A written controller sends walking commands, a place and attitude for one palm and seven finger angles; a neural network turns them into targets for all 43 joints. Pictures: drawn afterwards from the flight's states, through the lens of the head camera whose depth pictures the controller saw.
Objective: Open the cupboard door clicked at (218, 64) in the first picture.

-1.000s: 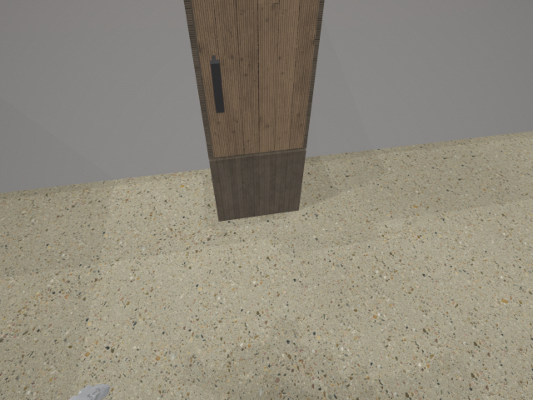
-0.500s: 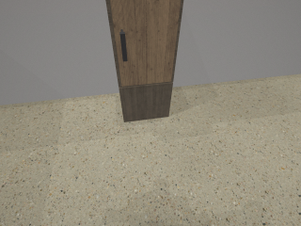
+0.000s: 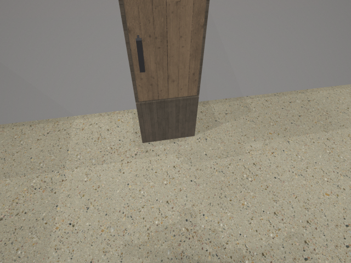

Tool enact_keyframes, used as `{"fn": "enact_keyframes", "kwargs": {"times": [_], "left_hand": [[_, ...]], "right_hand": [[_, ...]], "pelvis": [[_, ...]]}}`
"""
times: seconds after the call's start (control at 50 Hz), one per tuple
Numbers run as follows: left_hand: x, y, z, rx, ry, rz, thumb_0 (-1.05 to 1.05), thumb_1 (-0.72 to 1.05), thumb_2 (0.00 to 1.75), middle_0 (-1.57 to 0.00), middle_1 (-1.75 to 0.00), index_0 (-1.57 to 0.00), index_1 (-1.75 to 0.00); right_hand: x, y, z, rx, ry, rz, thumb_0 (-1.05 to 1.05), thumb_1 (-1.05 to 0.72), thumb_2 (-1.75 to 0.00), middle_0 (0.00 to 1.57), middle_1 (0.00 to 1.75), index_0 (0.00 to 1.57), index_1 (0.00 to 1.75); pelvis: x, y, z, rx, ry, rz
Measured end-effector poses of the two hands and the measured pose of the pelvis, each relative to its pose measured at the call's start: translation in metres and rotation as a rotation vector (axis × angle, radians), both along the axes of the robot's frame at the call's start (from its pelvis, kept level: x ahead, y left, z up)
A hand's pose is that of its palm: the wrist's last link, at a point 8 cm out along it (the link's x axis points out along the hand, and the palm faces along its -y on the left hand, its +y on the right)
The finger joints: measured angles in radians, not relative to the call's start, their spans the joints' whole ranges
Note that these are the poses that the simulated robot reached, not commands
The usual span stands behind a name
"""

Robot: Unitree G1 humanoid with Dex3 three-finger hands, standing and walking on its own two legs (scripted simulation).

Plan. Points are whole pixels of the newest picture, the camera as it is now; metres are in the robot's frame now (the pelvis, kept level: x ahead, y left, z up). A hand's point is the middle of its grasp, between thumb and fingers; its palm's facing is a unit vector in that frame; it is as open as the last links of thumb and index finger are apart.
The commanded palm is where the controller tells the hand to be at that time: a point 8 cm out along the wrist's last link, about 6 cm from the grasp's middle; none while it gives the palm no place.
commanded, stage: look at it before walking up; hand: left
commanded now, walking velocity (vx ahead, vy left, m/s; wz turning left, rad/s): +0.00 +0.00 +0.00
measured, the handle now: (140, 53) +1.03 +0.23 -0.03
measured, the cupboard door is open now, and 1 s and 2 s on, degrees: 0 0 0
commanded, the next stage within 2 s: walk to a spot facing it in 0.44 s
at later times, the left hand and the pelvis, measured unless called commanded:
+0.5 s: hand out of the picture +0.08 +0.25 -0.15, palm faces -0.02 -0.94 -0.34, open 7.4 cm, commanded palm none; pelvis +0.01 +0.00 +0.00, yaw +0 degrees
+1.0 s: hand out of the picture +0.07 +0.18 -0.18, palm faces -0.12 -0.96 -0.26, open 7.4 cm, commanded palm none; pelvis +0.02 -0.03 -0.03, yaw -11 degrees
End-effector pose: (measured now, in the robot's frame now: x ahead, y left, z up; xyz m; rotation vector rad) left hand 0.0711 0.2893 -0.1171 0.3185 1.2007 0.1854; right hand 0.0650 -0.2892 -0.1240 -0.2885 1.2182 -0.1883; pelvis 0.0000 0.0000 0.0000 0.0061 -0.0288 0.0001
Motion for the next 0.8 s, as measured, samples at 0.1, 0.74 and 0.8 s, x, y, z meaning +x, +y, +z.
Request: {"fn": "enact_keyframes", "kwargs": {"times": [0.1,0.74,0.8], "left_hand": [[0.004,-0.001,0.0,-0.002,-0.004,-0.001,0.0,0.9,0.9,-0.21,-0.3,-0.2,-0.3],[0.0,-0.007,-0.01,-0.013,0.056,-0.008,0.0,0.91,0.9,-0.2,-0.3,-0.2,-0.3],[-0.003,-0.018,-0.018,-0.041,0.079,-0.032,0.0,0.91,0.9,-0.2,-0.3,-0.2,-0.3]], "right_hand": [[0.005,-0.001,0.001,-0.003,-0.006,0.002,0.01,-0.9,-0.9,0.2,0.3,0.21,0.3],[0.01,0.01,-0.003,0.006,-0.037,-0.044,0.0,-0.9,-0.9,0.2,0.3,0.21,0.3],[-0.003,0.018,-0.01,0.032,-0.033,-0.077,0.0,-0.9,-0.9,0.2,0.3,0.2,0.3]], "pelvis": [[0.003,-0.001,0.0,0.0,0.001,0.0],[0.005,0.001,-0.004,0.001,0.006,-0.06],[0.002,0.0,-0.008,0.007,0.007,-0.088]]}}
